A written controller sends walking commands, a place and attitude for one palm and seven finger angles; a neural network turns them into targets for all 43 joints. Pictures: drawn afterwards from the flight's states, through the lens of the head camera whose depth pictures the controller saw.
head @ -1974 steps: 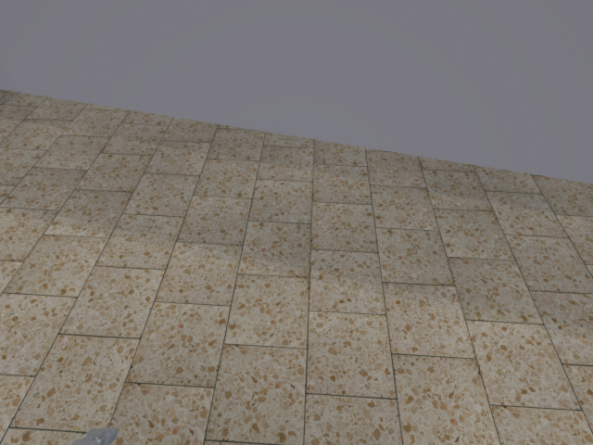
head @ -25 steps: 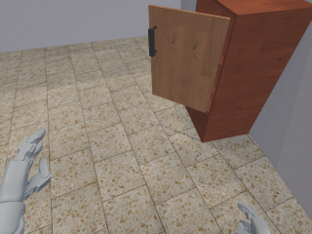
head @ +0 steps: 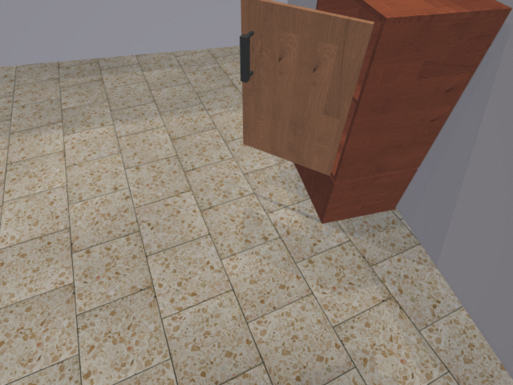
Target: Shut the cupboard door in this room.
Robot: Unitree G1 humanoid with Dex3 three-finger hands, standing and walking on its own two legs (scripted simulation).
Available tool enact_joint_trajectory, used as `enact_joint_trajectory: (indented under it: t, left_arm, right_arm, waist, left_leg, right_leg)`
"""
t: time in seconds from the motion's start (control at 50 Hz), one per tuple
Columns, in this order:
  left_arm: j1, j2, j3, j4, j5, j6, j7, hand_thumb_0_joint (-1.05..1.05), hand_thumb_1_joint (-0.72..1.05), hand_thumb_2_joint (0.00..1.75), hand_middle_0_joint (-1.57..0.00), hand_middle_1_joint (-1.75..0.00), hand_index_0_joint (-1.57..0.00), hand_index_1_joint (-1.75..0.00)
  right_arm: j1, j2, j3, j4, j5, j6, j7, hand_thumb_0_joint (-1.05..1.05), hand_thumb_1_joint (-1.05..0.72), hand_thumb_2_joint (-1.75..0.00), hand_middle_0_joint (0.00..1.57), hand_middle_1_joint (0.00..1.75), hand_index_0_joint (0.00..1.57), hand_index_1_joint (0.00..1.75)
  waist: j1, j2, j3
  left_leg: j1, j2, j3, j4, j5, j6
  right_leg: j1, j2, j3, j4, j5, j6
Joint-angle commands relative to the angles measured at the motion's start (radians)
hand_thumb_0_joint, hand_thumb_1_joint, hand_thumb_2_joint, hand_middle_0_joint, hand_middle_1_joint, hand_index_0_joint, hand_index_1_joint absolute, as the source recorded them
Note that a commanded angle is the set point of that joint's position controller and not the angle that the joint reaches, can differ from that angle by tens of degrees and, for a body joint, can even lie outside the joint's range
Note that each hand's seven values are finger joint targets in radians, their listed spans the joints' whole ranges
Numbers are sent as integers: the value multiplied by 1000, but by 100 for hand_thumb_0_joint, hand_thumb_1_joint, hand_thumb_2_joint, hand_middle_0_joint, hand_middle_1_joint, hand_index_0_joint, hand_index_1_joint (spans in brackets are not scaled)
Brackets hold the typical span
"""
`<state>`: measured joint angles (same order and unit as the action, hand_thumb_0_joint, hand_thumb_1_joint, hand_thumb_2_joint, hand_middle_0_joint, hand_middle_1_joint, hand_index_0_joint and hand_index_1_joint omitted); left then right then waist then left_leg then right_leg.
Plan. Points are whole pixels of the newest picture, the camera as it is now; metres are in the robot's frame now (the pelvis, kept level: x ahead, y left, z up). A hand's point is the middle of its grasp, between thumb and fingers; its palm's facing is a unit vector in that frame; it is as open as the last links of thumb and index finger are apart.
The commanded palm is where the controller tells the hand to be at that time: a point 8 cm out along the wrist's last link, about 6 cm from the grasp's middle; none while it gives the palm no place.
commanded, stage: let the arm hang, fingers relaxed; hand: left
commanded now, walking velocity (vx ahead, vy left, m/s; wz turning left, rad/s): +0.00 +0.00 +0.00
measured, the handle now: (248, 56) +1.10 +0.09 -0.02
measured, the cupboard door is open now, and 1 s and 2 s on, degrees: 48 48 48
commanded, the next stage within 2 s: look to check the result in 0.52 s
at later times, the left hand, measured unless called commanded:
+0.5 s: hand out of the picture -0.02 +0.15 -0.18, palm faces +0.02 -0.99 -0.14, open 7.4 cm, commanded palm none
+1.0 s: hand out of the picture +0.01 +0.18 -0.17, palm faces -0.01 -0.98 -0.21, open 7.4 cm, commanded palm none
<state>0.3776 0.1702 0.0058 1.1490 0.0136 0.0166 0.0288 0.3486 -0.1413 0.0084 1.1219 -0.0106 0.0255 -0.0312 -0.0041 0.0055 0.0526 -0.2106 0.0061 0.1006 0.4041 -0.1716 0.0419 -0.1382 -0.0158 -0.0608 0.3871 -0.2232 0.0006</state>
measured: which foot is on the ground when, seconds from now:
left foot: down 0.00-1.00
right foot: down 0.00-1.00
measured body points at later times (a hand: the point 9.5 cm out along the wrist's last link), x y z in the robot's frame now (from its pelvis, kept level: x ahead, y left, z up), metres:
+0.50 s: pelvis +0.00 +0.01 +0.00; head -0.01 +0.01 +0.45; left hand -0.02 +0.21 -0.17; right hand -0.03 -0.20 -0.16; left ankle +0.03 +0.09 -0.74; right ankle -0.01 -0.12 -0.74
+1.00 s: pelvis +0.01 +0.00 +0.00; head +0.02 +0.00 +0.45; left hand +0.01 +0.24 -0.16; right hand +0.00 -0.23 -0.16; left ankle +0.03 +0.09 -0.74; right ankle -0.01 -0.12 -0.74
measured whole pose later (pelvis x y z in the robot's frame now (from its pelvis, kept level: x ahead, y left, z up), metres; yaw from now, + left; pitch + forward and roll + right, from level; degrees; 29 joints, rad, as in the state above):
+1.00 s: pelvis +0.01 +0.00 +0.00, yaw -1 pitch -2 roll +0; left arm 0.27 0.18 0.01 1.14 0.02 -0.01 0.03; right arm 0.26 -0.18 -0.01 1.13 -0.01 0.00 -0.03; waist -0.01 0.00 0.04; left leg -0.18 0.00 0.12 0.36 -0.17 0.04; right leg -0.12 -0.02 -0.04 0.37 -0.22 0.01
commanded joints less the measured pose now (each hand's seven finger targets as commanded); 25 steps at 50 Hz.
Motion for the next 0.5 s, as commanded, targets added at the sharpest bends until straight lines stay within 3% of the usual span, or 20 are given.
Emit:
enact_joint_trajectory:
  t: [0.0, 0.08, 0.26, 0.48]
  left_arm:
    - [44, 64, 8, -21, -1, -21, 8, 0, 90, 90, -20, -30, -20, -30]
    - [57, 37, 7, -7, 1, -19, 13, 0, 90, 90, -20, -30, -20, -30]
    - [71, 15, 13, -12, 7, -18, 16, 0, 90, 90, -20, -30, -20, -30]
    - [46, 26, 15, -24, 6, -29, 14, 0, 90, 90, -20, -30, -20, -30]
  right_arm:
    - [53, -96, -25, -23, 0, -18, -5, 0, -90, -90, 20, 30, 20, 30]
    - [65, -77, -26, -8, -2, -19, -7, 0, -90, -90, 20, 30, 20, 30]
    - [69, -59, -32, -10, -5, -22, -7, 0, -90, -90, 20, 30, 20, 30]
    - [54, -69, -35, -17, -4, -28, -6, 0, -90, -90, 20, 30, 20, 30]
  waist:
    - [-6, -22, 31]
    - [-6, -21, 70]
    - [-3, 13, 84]
    - [-10, 1, 60]
  left_leg:
    - [11, 101, -128, -111, -100, -3]
    - [-13, 104, -135, -132, -133, 0]
    - [-49, 104, -153, -157, -199, 3]
    - [-2, 99, -131, -130, -117, -2]
  right_leg:
    - [-78, -74, 100, -91, -40, -39]
    - [-100, -69, 95, -74, -42, -33]
    - [-113, -58, 90, -53, -43, -28]
    - [-120, -67, 106, -68, -12, -31]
